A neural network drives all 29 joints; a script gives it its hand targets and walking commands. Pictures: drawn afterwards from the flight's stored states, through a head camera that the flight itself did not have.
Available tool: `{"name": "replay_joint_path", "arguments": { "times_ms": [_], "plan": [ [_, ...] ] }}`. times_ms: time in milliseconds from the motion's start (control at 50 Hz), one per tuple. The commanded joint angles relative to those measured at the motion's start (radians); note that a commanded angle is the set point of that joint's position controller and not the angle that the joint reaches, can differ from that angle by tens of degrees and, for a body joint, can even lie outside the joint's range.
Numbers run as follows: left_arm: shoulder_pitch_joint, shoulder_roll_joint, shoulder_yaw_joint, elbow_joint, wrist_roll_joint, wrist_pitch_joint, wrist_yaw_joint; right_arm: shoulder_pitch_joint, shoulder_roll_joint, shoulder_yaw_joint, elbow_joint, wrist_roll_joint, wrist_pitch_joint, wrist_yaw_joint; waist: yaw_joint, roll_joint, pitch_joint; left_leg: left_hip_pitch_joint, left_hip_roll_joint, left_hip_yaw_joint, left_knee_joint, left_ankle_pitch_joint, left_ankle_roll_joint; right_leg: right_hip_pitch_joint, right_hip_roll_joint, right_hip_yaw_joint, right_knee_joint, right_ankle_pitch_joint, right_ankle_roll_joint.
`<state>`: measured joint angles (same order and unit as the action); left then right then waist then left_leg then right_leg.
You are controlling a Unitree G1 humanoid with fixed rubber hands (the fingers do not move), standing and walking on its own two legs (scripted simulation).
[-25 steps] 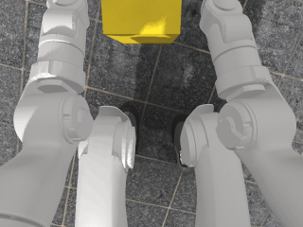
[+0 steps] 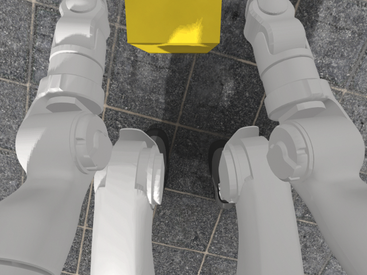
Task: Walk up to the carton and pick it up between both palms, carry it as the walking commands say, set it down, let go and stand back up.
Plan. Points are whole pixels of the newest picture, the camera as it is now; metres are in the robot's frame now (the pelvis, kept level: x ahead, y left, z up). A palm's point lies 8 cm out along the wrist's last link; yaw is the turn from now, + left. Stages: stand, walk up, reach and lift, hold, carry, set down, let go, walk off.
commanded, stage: set down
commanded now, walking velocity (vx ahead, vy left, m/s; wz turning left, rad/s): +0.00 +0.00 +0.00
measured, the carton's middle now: out of the picture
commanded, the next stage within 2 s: let go in 1.72 s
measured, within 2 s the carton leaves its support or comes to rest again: neither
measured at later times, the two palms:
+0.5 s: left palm out of the picture +0.54 +0.19 -0.18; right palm out of the picture +0.55 -0.11 -0.16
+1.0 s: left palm out of the picture +0.55 +0.19 -0.05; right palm out of the picture +0.55 -0.11 -0.03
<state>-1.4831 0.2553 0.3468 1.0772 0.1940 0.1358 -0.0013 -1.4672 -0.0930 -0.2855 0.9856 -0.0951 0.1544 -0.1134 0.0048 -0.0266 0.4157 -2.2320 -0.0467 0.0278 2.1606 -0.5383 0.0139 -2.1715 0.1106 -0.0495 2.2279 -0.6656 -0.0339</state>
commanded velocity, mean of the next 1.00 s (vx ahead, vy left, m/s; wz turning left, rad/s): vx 0.00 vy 0.00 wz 0.00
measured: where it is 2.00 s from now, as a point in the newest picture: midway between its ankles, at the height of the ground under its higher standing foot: (189, 179)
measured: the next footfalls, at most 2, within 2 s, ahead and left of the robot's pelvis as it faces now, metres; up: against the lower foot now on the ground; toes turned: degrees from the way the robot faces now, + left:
none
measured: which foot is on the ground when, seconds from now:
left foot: down 0.00-1.00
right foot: down 0.00-1.00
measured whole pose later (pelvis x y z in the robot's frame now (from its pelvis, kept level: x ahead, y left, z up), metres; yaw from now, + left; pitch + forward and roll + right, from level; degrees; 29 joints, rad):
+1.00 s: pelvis -0.02 +0.00 +0.08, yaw +0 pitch +27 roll -1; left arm -1.51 0.35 0.27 0.96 -0.02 0.28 0.10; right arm -1.48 -0.23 -0.10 0.79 0.17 0.33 -0.24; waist 0.00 -0.02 0.52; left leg -1.90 -0.06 0.00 1.95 -0.51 0.02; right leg -1.84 0.11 -0.04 1.99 -0.63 -0.03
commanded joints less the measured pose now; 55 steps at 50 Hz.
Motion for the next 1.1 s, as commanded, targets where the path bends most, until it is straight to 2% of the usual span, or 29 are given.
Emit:
{"name": "replay_joint_path", "arguments": {
  "times_ms": [0,40,140,160,200,240,300,340,360,380,420,480,500,520,540,560,620,640,660,680,780,840,860,880,940,960,1020,1040,1080],
  "plan": [
    [-0.290,0.140,-0.035,0.060,-0.143,-0.100,0.074,-0.275,-0.108,0.069,-0.011,0.080,-0.063,-0.047,0.090,-0.010,-1.007,0.595,-0.018,-0.034,-0.075,0.382,-0.012,0.438,0.027,0.068,-0.172,0.430,0.101],
    [-0.332,0.169,-0.044,0.063,-0.167,-0.103,0.081,-0.310,-0.143,0.078,-0.023,0.115,-0.060,-0.062,0.118,0.051,-1.038,0.594,-0.009,-0.019,-0.072,0.366,-0.015,0.454,0.024,0.101,-0.195,0.410,0.093],
    [-0.333,0.254,-0.042,0.059,-0.207,-0.113,0.093,-0.320,-0.154,0.153,-0.020,0.199,-0.061,-0.058,0.173,-0.041,-1.072,0.580,-0.006,-0.027,-0.073,0.387,0.010,0.447,0.003,0.104,-0.177,0.413,0.102],
    [-0.330,0.263,-0.056,0.041,-0.209,-0.110,0.085,-0.338,-0.179,0.153,-0.037,0.206,-0.062,-0.056,0.189,-0.005,-1.118,0.600,0.001,-0.025,-0.056,0.394,0.005,0.466,-0.001,0.118,-0.176,0.417,0.097],
    [-0.324,0.276,-0.065,0.053,-0.233,-0.112,0.086,-0.334,-0.190,0.152,-0.031,0.217,-0.067,-0.059,0.153,0.000,-1.098,0.554,0.008,-0.027,-0.064,0.363,0.000,0.477,-0.004,0.111,-0.171,0.421,0.094],
    [-0.329,0.273,-0.093,0.054,-0.254,-0.115,0.080,-0.378,-0.200,0.205,-0.122,0.257,-0.073,-0.060,0.153,0.029,-1.185,0.613,0.012,-0.033,-0.043,0.415,0.008,0.493,0.003,0.118,-0.174,0.464,0.096],
    [-0.283,0.300,-0.066,0.117,-0.248,-0.107,0.070,-0.327,-0.192,0.199,-0.026,0.248,-0.068,-0.057,0.175,-0.038,-1.096,0.504,0.016,-0.035,-0.043,0.365,0.008,0.473,-0.008,0.130,-0.180,0.442,0.103],
    [-0.346,0.275,-0.119,0.017,-0.266,-0.118,0.065,-0.319,-0.203,0.175,-0.033,0.247,-0.068,-0.052,0.127,0.047,-1.144,0.573,0.011,-0.041,-0.033,0.431,-0.009,0.417,0.001,0.116,-0.162,0.482,0.091],
    [-0.332,0.296,-0.086,-0.012,-0.258,-0.114,0.073,-0.371,-0.194,0.207,-0.133,0.287,-0.074,-0.056,0.191,0.019,-1.257,0.620,0.010,-0.018,-0.029,0.454,0.010,0.517,-0.004,0.135,-0.183,0.500,0.093],
    [-0.368,0.313,-0.108,-0.124,-0.298,-0.113,0.079,-0.363,-0.194,0.223,-0.215,0.280,-0.067,-0.073,0.136,-0.004,-1.469,0.729,0.005,-0.023,-0.039,0.492,0.006,0.651,0.001,0.113,-0.186,0.553,0.094],
    [-0.380,0.315,-0.146,-0.239,-0.352,-0.096,0.086,-0.402,-0.229,0.253,-0.340,0.321,-0.055,-0.093,0.139,-0.002,-1.684,0.848,-0.009,-0.009,-0.039,0.590,0.008,0.772,0.004,0.100,-0.177,0.632,0.095],
    [-0.386,0.323,-0.152,-0.226,-0.330,-0.061,0.098,-0.365,-0.229,0.247,-0.283,0.322,-0.004,-0.118,0.152,0.075,-1.734,0.895,-0.013,0.009,-0.080,0.505,0.000,0.765,0.001,0.084,-0.193,0.537,0.091],
    [-0.466,0.315,-0.202,-0.343,-0.379,-0.039,0.099,-0.381,-0.233,0.263,-0.304,0.326,0.026,-0.124,0.104,0.059,-1.790,0.957,-0.020,-0.009,-0.114,0.476,-0.004,0.801,-0.001,0.077,-0.218,0.509,0.082],
    [-0.493,0.342,-0.185,-0.365,-0.359,-0.027,0.108,-0.398,-0.241,0.239,-0.322,0.313,0.041,-0.133,0.113,0.074,-1.786,0.965,-0.013,-0.001,-0.118,0.440,-0.005,0.798,-0.005,0.072,-0.225,0.474,0.080],
    [-0.501,0.321,-0.217,-0.308,-0.361,-0.003,0.111,-0.378,-0.246,0.217,-0.222,0.312,0.062,-0.137,0.074,0.105,-1.693,0.989,-0.010,-0.007,-0.142,0.371,-0.007,0.731,-0.009,0.063,-0.244,0.385,0.067],
    [-0.499,0.358,-0.190,-0.443,-0.333,0.008,0.123,-0.354,-0.245,0.223,-0.317,0.318,0.079,-0.144,0.088,0.121,-1.796,1.074,-0.012,0.007,-0.155,0.402,-0.009,0.792,-0.001,0.062,-0.260,0.412,0.065],
    [-0.438,0.328,-0.159,-0.369,-0.286,0.035,0.125,-0.348,-0.216,0.207,-0.316,0.320,0.100,-0.144,0.124,0.106,-1.703,1.052,-0.018,0.013,-0.185,0.379,0.010,0.734,0.002,0.060,-0.307,0.340,0.057],
    [-0.429,0.291,-0.180,-0.310,-0.305,0.048,0.118,-0.334,-0.237,0.176,-0.241,0.302,0.103,-0.145,0.082,0.102,-1.599,0.972,-0.021,0.007,-0.200,0.341,0.009,0.676,0.004,0.051,-0.310,0.320,0.052],
    [-0.402,0.288,-0.176,-0.247,-0.266,0.058,0.114,-0.348,-0.245,0.170,-0.244,0.299,0.098,-0.140,0.112,0.115,-1.569,0.991,-0.016,0.008,-0.218,0.310,0.004,0.652,0.003,0.046,-0.324,0.287,0.056],
    [-0.399,0.262,-0.174,-0.250,-0.297,0.064,0.114,-0.347,-0.250,0.162,-0.259,0.260,0.102,-0.136,0.073,0.077,-1.567,0.967,-0.025,0.001,-0.240,0.313,-0.005,0.641,0.007,0.038,-0.335,0.285,0.058],
    [-0.386,0.294,-0.111,-0.265,-0.274,0.072,0.102,-0.418,-0.199,0.201,-0.372,0.290,0.115,-0.119,0.170,0.002,-1.540,0.887,-0.029,0.018,-0.307,0.298,0.024,0.754,0.005,0.071,-0.416,0.299,0.065],
    [-0.424,0.308,-0.127,-0.420,-0.274,0.089,0.101,-0.377,-0.223,0.184,-0.415,0.275,0.136,-0.139,0.121,0.028,-1.823,1.072,-0.040,0.010,-0.335,0.392,0.008,0.926,0.010,0.061,-0.441,0.412,0.063],
    [-0.442,0.330,-0.114,-0.336,-0.221,0.100,0.105,-0.383,-0.247,0.182,-0.355,0.273,0.150,-0.143,0.151,0.084,-1.761,1.057,-0.040,0.030,-0.343,0.356,0.005,0.847,0.015,0.065,-0.453,0.361,0.058],
    [-0.443,0.367,-0.098,-0.486,-0.223,0.104,0.113,-0.356,-0.244,0.189,-0.410,0.267,0.160,-0.145,0.140,0.036,-1.889,1.096,-0.045,0.027,-0.378,0.372,-0.001,0.952,0.018,0.057,-0.475,0.394,0.061],
    [-0.436,0.334,-0.134,-0.475,-0.228,0.131,0.108,-0.318,-0.262,0.139,-0.398,0.232,0.181,-0.152,0.069,0.097,-1.869,1.144,-0.044,0.000,-0.426,0.396,-0.003,0.915,0.015,0.054,-0.509,0.417,0.051],
    [-0.426,0.333,-0.137,-0.558,-0.228,0.134,0.112,-0.328,-0.258,0.146,-0.508,0.277,0.185,-0.149,0.093,0.117,-2.044,1.350,-0.049,-0.006,-0.430,0.484,-0.004,0.954,0.018,0.040,-0.532,0.446,0.055],
    [-0.319,0.333,-0.098,-0.405,-0.212,0.156,0.101,-0.302,-0.223,0.185,-0.483,0.256,0.195,-0.144,0.137,0.048,-1.916,1.219,-0.050,0.005,-0.469,0.482,0.018,0.963,0.020,0.057,-0.580,0.453,0.062],
    [-0.309,0.291,-0.122,-0.399,-0.232,0.162,0.094,-0.282,-0.243,0.167,-0.472,0.241,0.198,-0.140,0.088,0.081,-1.899,1.231,-0.052,0.008,-0.476,0.493,0.009,0.969,0.017,0.062,-0.599,0.474,0.057],
    [-0.312,0.321,-0.097,-0.420,-0.205,0.159,0.087,-0.297,-0.219,0.169,-0.528,0.247,0.199,-0.133,0.127,0.071,-1.870,1.242,-0.050,-0.001,-0.533,0.465,0.021,0.968,0.013,0.061,-0.637,0.436,0.060]
  ]
}}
